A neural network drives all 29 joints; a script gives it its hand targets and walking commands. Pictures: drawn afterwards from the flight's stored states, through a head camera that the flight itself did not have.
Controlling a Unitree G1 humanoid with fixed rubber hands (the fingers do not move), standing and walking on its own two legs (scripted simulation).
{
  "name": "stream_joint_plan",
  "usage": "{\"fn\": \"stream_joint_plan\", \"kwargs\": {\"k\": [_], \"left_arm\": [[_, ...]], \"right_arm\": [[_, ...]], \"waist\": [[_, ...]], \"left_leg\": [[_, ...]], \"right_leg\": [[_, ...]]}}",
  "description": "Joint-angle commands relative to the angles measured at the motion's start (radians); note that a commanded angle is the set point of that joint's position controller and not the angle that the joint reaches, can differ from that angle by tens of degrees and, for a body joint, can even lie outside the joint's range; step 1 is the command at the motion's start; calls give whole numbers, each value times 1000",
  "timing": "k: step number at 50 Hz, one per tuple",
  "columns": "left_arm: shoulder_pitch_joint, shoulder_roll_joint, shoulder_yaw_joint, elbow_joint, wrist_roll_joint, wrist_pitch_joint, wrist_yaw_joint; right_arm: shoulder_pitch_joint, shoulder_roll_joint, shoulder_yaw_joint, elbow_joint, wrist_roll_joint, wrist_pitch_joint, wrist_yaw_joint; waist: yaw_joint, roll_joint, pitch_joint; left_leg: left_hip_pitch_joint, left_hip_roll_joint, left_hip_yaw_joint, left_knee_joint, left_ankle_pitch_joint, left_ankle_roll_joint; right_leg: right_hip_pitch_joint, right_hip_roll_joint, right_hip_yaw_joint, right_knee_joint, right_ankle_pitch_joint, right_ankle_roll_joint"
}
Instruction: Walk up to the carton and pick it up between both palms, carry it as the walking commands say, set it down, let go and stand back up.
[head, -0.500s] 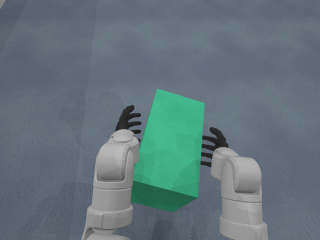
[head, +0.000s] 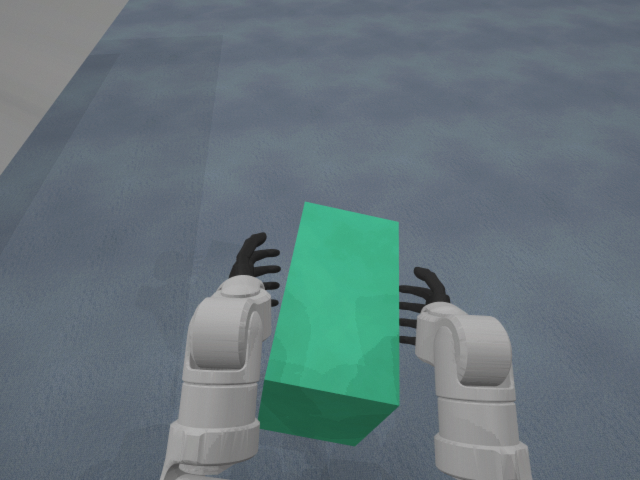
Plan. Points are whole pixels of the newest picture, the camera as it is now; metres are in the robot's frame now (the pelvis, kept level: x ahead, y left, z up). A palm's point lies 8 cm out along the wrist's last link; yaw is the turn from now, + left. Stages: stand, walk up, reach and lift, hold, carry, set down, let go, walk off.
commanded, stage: carry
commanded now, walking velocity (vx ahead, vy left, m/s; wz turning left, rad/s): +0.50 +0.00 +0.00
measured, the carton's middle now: (329, 322) +0.36 +0.02 -0.01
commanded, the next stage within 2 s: none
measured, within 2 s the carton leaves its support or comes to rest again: neither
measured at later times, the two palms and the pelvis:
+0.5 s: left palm (289, 203) +0.49 +0.09 +0.10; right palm (436, 233) +0.47 -0.13 +0.07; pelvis +0.17 -0.02 +0.00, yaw -2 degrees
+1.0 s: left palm (317, 122) +0.72 +0.06 +0.10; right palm (433, 146) +0.69 -0.16 +0.07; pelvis +0.39 -0.04 -0.01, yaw -2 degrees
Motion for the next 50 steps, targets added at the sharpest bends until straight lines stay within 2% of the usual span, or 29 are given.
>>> {"fn": "stream_joint_plan", "kwargs": {"k": [1,5,7,8,9,10,11,12,14,16,19,20,21,22,23,25,29,30,31,32,33,34,35,38,43,47,48,49,50], "left_arm": [[-388,-1110,-521,126,-482,55,-329],[-373,-1134,-494,159,-480,57,-323],[-388,-1147,-497,152,-492,55,-319],[-383,-1145,-499,145,-506,54,-319],[-373,-1142,-496,150,-514,54,-322],[-350,-1124,-489,161,-505,52,-323],[-349,-1114,-489,169,-501,56,-324],[-347,-1115,-492,165,-497,52,-324],[-373,-1119,-481,140,-498,50,-324],[-427,-1134,-488,103,-505,52,-318],[-430,-1150,-508,87,-492,57,-303],[-452,-1143,-508,76,-483,58,-298],[-444,-1139,-504,83,-484,66,-296],[-435,-1143,-502,101,-484,65,-299],[-465,-1139,-513,89,-497,61,-304],[-470,-1119,-493,77,-498,56,-301],[-376,-1135,-469,107,-491,64,-297],[-360,-1137,-466,114,-490,63,-298],[-366,-1149,-470,101,-498,58,-298],[-370,-1142,-477,87,-513,55,-299],[-348,-1141,-484,104,-514,57,-299],[-354,-1121,-478,97,-509,54,-304],[-372,-1124,-498,59,-507,45,-308],[-470,-1127,-487,-16,-530,40,-315],[-365,-1149,-512,17,-512,56,-305],[-356,-1123,-509,1,-486,59,-303],[-387,-1117,-510,4,-482,65,-302],[-368,-1108,-504,24,-485,71,-303],[-344,-1110,-498,68,-485,72,-307]], "right_arm": [[-697,1021,572,-132,365,-101,331],[-703,1025,566,-132,360,-99,323],[-688,1030,555,-112,357,-100,319],[-689,1028,553,-115,354,-100,314],[-683,1033,555,-122,354,-101,308],[-713,1029,572,-125,367,-101,310],[-723,1035,586,-121,375,-100,310],[-726,1035,591,-129,386,-102,311],[-739,1038,603,-160,392,-104,316],[-736,1057,592,-147,393,-100,319],[-682,1051,561,-121,387,-99,318],[-674,1057,558,-118,389,-100,321],[-660,1042,542,-121,377,-99,320],[-673,1030,537,-122,369,-105,322],[-718,1041,548,-146,385,-113,321],[-756,1045,568,-177,394,-103,317],[-707,1031,567,-184,373,-90,306],[-709,1029,581,-187,376,-93,302],[-724,1033,585,-195,378,-95,301],[-718,1041,582,-203,380,-92,296],[-702,1052,590,-199,389,-90,297],[-720,1040,617,-194,399,-92,301],[-734,1050,624,-220,412,-102,302],[-793,1072,639,-283,426,-111,305],[-670,1057,598,-232,392,-95,307],[-642,1058,599,-229,387,-90,311],[-627,1063,596,-205,385,-87,314],[-626,1041,588,-204,377,-86,312],[-623,1023,579,-191,364,-88,313]], "waist": [[-74,110,-365],[-64,131,-348],[-46,112,-432],[-37,4,-478],[-25,-155,-535],[-9,-296,-485],[-3,-292,-446],[-4,-229,-419],[-8,-216,-353],[-11,-185,-351],[-49,-40,-447],[-79,-2,-465],[-94,212,-503],[-80,378,-433],[-96,267,-398],[-94,97,-319],[-60,140,-313],[-42,134,-377],[-20,51,-433],[-6,-222,-523],[-18,-321,-554],[-8,-288,-522],[-4,-201,-509],[1,-167,-393],[-5,-145,-386],[-41,-155,-436],[-79,-86,-481],[-98,148,-585],[-86,304,-538]], "left_leg": [[492,302,-224,-144,383,136],[436,265,-121,-92,318,118],[318,191,-17,29,258,54],[117,139,32,148,199,9],[-135,85,88,258,-11,-18],[-376,16,94,309,-261,-19],[-454,7,55,272,-341,-10],[-425,22,32,239,-342,-7],[-338,22,54,162,-290,-8],[-222,-10,98,89,-152,-19],[186,-34,149,-159,135,-8],[403,35,64,-158,149,20],[668,216,-162,-91,454,83],[833,347,-345,-62,863,151],[843,369,-330,-22,921,206],[706,329,-227,-84,756,136],[496,264,-37,-23,653,78],[399,226,43,79,592,44],[162,164,98,239,506,-11],[-176,79,130,464,37,-58],[-402,22,79,577,-337,-51],[-490,6,10,547,-357,-23],[-491,45,-32,548,-299,-15],[-450,46,9,366,-195,-13],[-319,-5,87,118,-7,-24],[121,-62,197,-187,252,-35],[386,21,112,-153,306,15],[738,268,-207,-53,619,112],[916,397,-416,-30,923,211]], "right_leg": [[-287,-33,62,23,-117,24],[-151,-14,-3,-269,-60,46],[136,-44,9,-420,147,30],[389,-125,129,-374,377,4],[656,-259,266,-313,653,-54],[790,-329,375,-324,857,-127],[814,-362,391,-360,882,-179],[750,-356,363,-387,727,-193],[612,-312,305,-429,480,-166],[548,-251,222,-413,514,-132],[387,-138,27,-195,789,-60],[187,-109,18,-62,735,-29],[-127,-50,-28,186,543,14],[-435,33,-2,306,-51,23],[-512,7,69,315,-139,25],[-485,-27,51,159,-129,43],[-158,-18,-13,-261,-29,65],[62,-9,-31,-405,119,64],[375,-47,39,-427,328,43],[716,-269,312,-357,882,-11],[937,-364,419,-296,1198,-96],[950,-388,450,-329,1147,-154],[898,-374,391,-331,1002,-176],[741,-304,318,-438,689,-163],[710,-234,153,-404,845,-116],[513,-127,-44,-163,1042,-34],[261,-112,-39,-4,936,4],[-115,-46,-42,291,545,58],[-416,63,45,455,-123,53]]}}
